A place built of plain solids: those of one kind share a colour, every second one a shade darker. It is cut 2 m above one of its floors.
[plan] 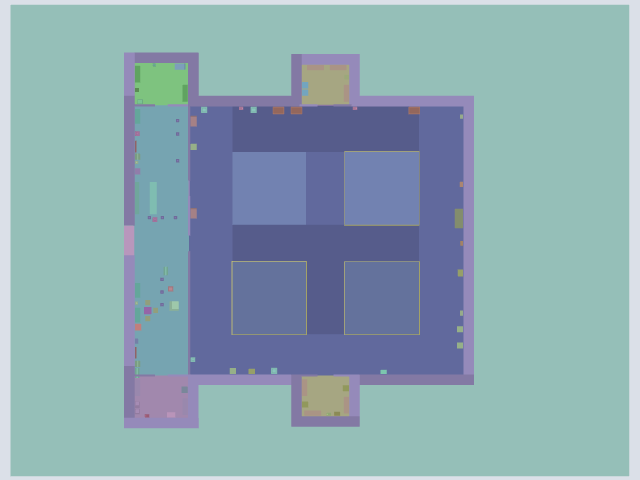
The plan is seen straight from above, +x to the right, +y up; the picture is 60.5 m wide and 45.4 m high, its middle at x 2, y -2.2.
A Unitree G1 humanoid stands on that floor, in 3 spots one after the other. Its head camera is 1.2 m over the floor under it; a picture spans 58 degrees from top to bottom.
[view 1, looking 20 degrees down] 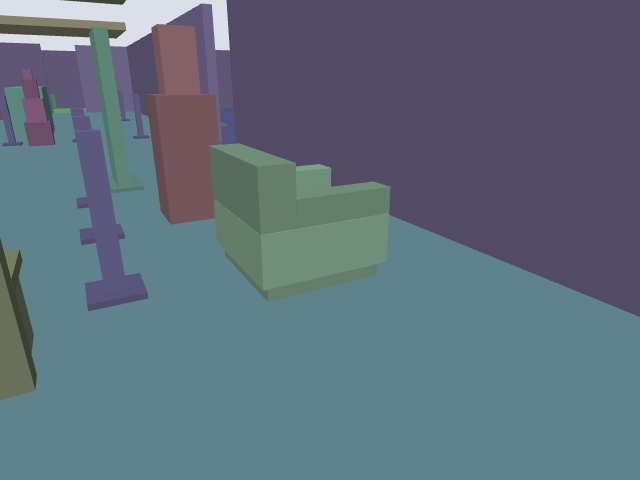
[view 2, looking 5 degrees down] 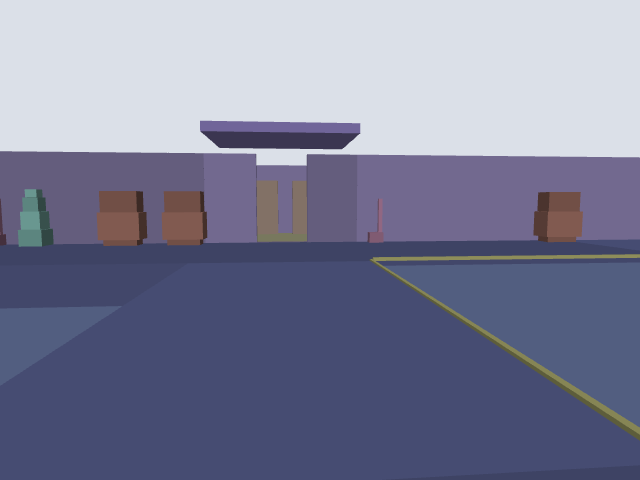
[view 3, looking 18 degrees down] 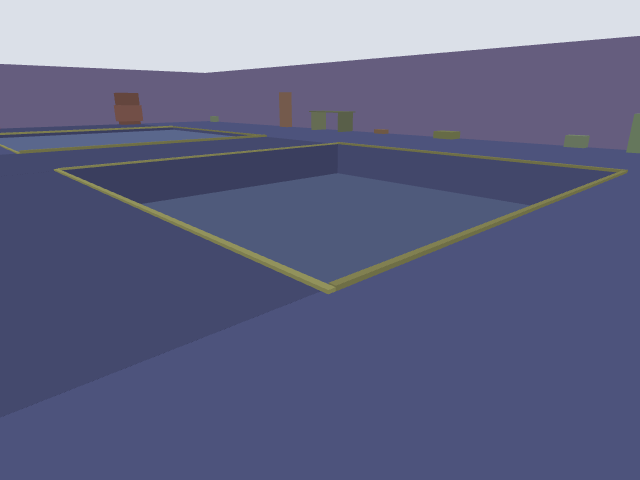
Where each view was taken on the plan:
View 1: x -13.01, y -10.96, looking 61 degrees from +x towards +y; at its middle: armchair_foyer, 2.51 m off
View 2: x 2.52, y -2.52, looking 85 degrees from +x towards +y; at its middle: wall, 13.05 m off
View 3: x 2.52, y -13.02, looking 47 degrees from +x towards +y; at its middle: step_tier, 6.54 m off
